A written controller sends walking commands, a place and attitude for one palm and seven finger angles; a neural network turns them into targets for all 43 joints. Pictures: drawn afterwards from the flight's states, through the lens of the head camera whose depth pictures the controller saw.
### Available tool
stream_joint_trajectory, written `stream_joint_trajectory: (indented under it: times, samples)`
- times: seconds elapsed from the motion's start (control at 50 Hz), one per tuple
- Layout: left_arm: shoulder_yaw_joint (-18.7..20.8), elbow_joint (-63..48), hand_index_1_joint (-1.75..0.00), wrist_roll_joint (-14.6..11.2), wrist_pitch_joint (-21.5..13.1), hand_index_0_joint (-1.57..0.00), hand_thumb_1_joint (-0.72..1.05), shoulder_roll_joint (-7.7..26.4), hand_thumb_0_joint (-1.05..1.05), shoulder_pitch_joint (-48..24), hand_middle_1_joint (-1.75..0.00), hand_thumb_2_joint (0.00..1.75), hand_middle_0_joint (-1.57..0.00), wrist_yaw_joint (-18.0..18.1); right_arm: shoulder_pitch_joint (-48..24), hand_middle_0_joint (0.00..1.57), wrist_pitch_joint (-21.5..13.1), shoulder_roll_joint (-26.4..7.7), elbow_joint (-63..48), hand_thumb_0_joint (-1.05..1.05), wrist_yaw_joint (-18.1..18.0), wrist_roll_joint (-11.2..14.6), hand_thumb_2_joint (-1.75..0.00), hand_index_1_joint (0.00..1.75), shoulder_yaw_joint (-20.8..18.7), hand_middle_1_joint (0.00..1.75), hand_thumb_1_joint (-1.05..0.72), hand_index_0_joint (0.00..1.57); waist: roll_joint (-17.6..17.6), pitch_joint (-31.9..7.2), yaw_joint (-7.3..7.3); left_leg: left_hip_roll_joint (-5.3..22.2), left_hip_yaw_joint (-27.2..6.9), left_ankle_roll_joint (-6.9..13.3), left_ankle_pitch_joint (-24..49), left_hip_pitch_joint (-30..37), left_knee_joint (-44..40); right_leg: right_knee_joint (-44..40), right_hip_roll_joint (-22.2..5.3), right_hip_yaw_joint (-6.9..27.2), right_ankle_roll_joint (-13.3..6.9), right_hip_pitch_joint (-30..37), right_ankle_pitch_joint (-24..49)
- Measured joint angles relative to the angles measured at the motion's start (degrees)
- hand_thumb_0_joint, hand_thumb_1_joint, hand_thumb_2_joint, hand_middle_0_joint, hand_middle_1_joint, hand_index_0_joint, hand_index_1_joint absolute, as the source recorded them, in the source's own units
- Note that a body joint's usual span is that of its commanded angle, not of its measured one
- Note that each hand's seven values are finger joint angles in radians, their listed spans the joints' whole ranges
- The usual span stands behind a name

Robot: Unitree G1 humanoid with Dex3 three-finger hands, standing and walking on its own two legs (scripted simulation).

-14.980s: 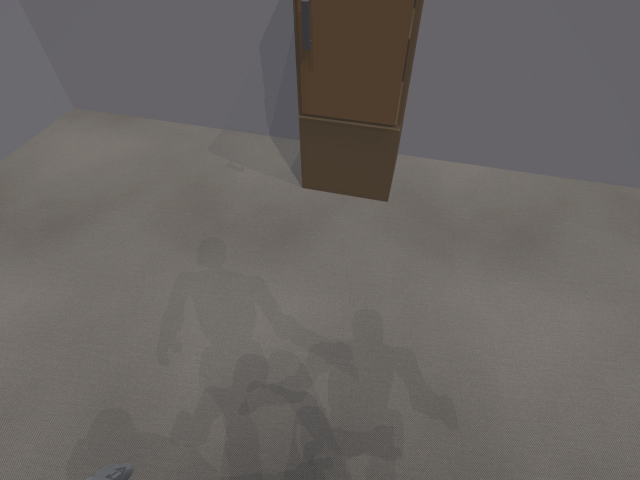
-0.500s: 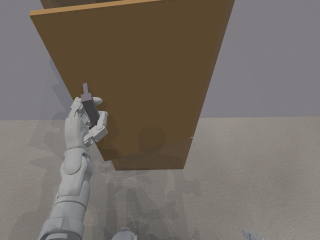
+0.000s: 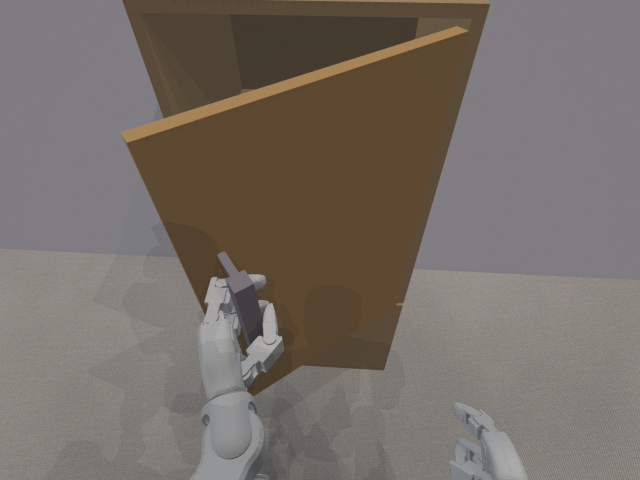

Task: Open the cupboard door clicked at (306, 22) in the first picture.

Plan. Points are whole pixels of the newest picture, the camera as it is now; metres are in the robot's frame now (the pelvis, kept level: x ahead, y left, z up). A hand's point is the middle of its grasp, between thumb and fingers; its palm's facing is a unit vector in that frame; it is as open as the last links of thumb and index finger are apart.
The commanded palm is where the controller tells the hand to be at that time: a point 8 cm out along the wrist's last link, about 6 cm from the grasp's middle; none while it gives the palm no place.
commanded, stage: pull the door open along its arc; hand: left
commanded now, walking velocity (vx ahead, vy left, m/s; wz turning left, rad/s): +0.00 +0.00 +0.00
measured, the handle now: (242, 305) +0.32 +0.11 +0.06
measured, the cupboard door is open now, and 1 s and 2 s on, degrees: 38 39 40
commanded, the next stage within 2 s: open thumb and fingers to let go in 0.04 s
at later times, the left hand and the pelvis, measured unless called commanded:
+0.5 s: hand (267, 350) +0.26 +0.07 +0.06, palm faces +0.36 -0.93 +0.00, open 9.2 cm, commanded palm +0.21 +0.11 +0.06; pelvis -0.01 -0.01 -0.01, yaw +1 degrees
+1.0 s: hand (268, 357) +0.25 +0.07 +0.06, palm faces +0.28 -0.96 +0.01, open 15.4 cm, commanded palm +0.21 +0.11 +0.06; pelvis -0.03 +0.01 -0.01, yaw +0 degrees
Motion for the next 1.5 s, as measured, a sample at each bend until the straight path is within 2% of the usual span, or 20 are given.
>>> stream_joint_trajectory:
  times: [0.12,0.22,0.34,0.44,0.66,0.82,0.96,1.08,1.12,1.14,1.2,1.22,1.26,1.3,1.34,1.42,1.5]
  samples:
    - [-2.0,-3.3,-1.32,-0.5,0.6,-0.33,0.67,1.3,0.0,4.3,-1.31,0.72,-0.29,-1.2,0.1,0.2,-0.6,-0.5,-0.1,0.02,-0.3,0.0,-0.9,0.3,0.4,0.3,-0.9,0.2,0.3,-0.2,-0.7,0.1,-0.1,-0.3,-0.4,0.9,0.1,0.4,0.1,-0.1,-0.3,0.8,-0.6]
    - [-0.9,0.1,-1.33,-0.3,0.1,-0.36,0.65,0.4,-0.01,0.5,-1.32,0.76,-0.33,0.4,-1.1,0.2,-0.7,-0.9,1.6,0.02,-1.4,-0.7,-0.9,0.3,0.2,0.3,-0.9,0.2,0.3,-0.2,-0.05,-0.1,-0.6,-0.5,-0.4,-0.5,1.2,2.1,0.0,-0.6,-0.6,-0.6,-1.3]
    - [0.6,1.6,-1.32,-0.9,0.1,-0.39,0.56,-0.3,-0.01,-0.9,-1.32,0.75,-0.36,0.3,-1.1,0.2,-0.8,-0.7,2.2,0.02,-1.7,-0.7,-0.9,0.3,-0.1,0.3,-0.9,0.2,0.2,-0.3,0.66,-0.3,-0.7,-0.6,0.0,-0.9,1.0,2.7,-0.2,-0.6,-0.8,-1.3,-1.2]
    - [1.6,1.2,-1.29,-1.2,-0.8,-0.39,0.36,-0.5,0.0,0.2,-1.3,0.66,-0.35,0.2,-0.4,0.2,-1.3,-0.7,1.9,0.02,-1.7,-0.7,-0.9,0.3,0.0,0.3,-0.9,0.2,0.2,-0.1,0.76,-0.3,-0.7,-0.6,0.4,-1.0,0.7,2.6,-0.2,-0.6,-0.8,-1.5,-0.9]
    - [1.2,0.6,-1.21,-0.7,-2.9,-0.32,-0.27,-0.3,0.0,0.6,-1.21,0.4,-0.31,0.1,0.2,0.2,-2.4,-1.2,2.3,0.02,-1.7,-0.7,-0.9,0.3,-0.4,0.3,-0.9,0.2,0.4,0.3,0.71,-0.5,-0.9,-0.3,0.4,-2.8,2.6,4.0,-0.3,-0.7,-0.5,-3.0,-0.9]
    - [0.5,1.0,-0.98,-0.4,-2.0,-0.27,-0.45,-0.2,-0.01,-0.9,-0.98,0.32,-0.26,0.9,0.1,0.2,-2.6,-0.7,2.1,0.02,-1.6,-0.5,-0.9,0.3,-0.3,0.3,-0.9,0.2,0.3,0.1,0.47,-0.5,-0.6,0.2,0.4,-3.3,3.2,4.1,-0.3,-0.3,0.1,-3.3,-0.4]
    - [-1.7,2.2,-0.69,0.2,-1.7,-0.25,-0.49,0.3,-0.01,-2.5,-0.7,0.3,-0.25,1.6,-1.1,0.2,-2.2,-0.2,2.2,0.02,-1.6,-0.5,-0.9,0.3,0.3,0.3,-0.9,0.2,0.4,0.7,0.39,-0.5,-0.6,0.6,0.7,-3.6,3.8,4.0,-0.4,-0.3,0.5,-3.3,0.2]
    - [-2.5,4.4,-0.48,0.3,-0.1,-0.23,-0.5,0.0,-0.01,-6.2,-0.49,0.3,-0.24,2.8,-2.5,0.2,-1.7,0.3,2.7,0.02,-1.4,-0.4,-0.9,0.3,0.6,0.3,-0.9,0.2,0.5,1.0,0.53,-0.7,-0.7,0.9,1.1,-4.1,4.2,4.4,-0.5,-0.3,0.7,-3.8,0.6]
    - [-2.0,4.3,-0.43,1.3,-0.5,-0.21,-0.5,0.9,-0.01,-6.0,-0.44,0.3,-0.22,-1.2,-2.4,0.2,-1.7,0.3,2.3,0.02,-1.0,0.1,-0.9,0.3,0.9,0.3,-0.9,0.2,0.2,1.0,0.4,-0.9,-0.5,1.0,1.3,-4.4,4.1,4.6,-0.7,-0.2,0.8,-4.2,0.6]
    - [-1.1,3.9,-0.41,0.9,-1.3,-0.18,-0.5,1.9,-0.01,-5.6,-0.42,0.3,-0.2,-5.0,-1.9,0.2,-1.7,0.2,1.7,0.02,-1.0,0.3,-0.9,0.3,1.0,0.3,-0.9,0.2,0.2,1.0,0.54,-1.0,-0.5,1.1,1.4,-4.5,4.1,4.7,-0.8,-0.2,0.9,-4.3,0.7]
    - [0.3,2.8,-0.35,-2.8,-3.4,-0.11,-0.5,6.8,-0.01,-4.7,-0.37,0.3,-0.17,-18.0,-0.3,0.2,-2.2,-0.7,0.2,0.02,-1.5,1.5,-0.9,0.3,1.1,0.3,-0.9,0.2,0.5,1.6,0.71,-1.2,-0.6,1.3,1.6,-4.6,4.2,4.7,-1.0,-0.3,1.0,-4.3,0.8]
    - [0.5,2.5,-0.34,-4.4,-3.8,-0.09,-0.5,8.0,-0.01,-4.6,-0.36,0.3,-0.16,-21.2,0.1,0.2,-2.6,-1.1,-0.2,0.02,-1.8,1.9,-0.9,0.3,1.1,0.3,-0.9,0.2,0.8,1.8,0.66,-1.2,-0.6,1.4,1.6,-4.5,4.3,4.6,-1.0,-0.3,1.1,-4.1,0.9]
    - [0.7,2.0,-0.32,-7.2,-4.0,-0.09,-0.5,9.2,-0.01,-4.3,-0.34,0.3,-0.14,-25.0,0.9,0.2,-3.4,-1.8,-0.7,0.02,-2.2,2.6,-0.9,0.3,1.2,0.3,-0.9,0.2,1.3,2.3,0.48,-1.3,-0.5,1.5,1.5,-4.3,4.3,4.4,-1.0,-0.2,1.3,-3.8,1.0]
    - [0.9,1.3,-0.31,-8.7,-3.6,-0.09,-0.5,8.5,-0.01,-3.6,-0.32,0.3,-0.12,-25.8,1.5,0.2,-4.1,-2.3,-1.1,0.02,-2.4,3.0,-0.9,0.3,1.0,0.3,-0.9,0.2,1.5,2.5,0.28,-1.3,-0.2,1.7,1.5,-4.1,4.2,4.2,-1.1,0.1,1.6,-3.7,1.2]
    - [0.9,0.4,-0.3,-8.7,-3.3,-0.1,-0.5,7.1,-0.01,-2.7,-0.31,0.3,-0.1,-24.8,2.1,0.2,-4.5,-2.5,-1.5,0.02,-2.3,3.0,-0.9,0.3,0.8,0.3,-0.9,0.2,1.3,2.6,0.08,-1.3,0.2,1.9,1.5,-4.1,4.1,4.1,-1.2,0.5,1.8,-3.8,1.2]
    - [0.5,-1.9,-0.3,-6.4,-3.0,-0.11,-0.5,5.2,-0.01,-0.4,-0.29,0.3,-0.08,-22.3,3.1,0.2,-4.7,-2.3,-2.8,0.02,-1.6,2.6,-0.9,0.3,0.5,0.3,-0.9,0.2,0.7,2.1,-0.3,-1.3,1.0,2.2,1.1,-4.6,4.4,4.6,-1.3,1.3,2.1,-4.7,1.0]
    - [-0.1,-5.1,-0.29,-4.8,-3.4,-0.1,-0.5,5.6,-0.01,2.5,-0.29,0.3,-0.09,-22.1,3.5,0.2,-4.3,-1.8,-4.1,0.02,-0.9,2.3,-0.9,0.3,0.5,0.3,-0.9,0.2,0.2,1.8,-0.51,-1.1,1.5,2.3,0.3,-5.2,5.1,5.3,-1.2,1.8,2.1,-5.5,0.4]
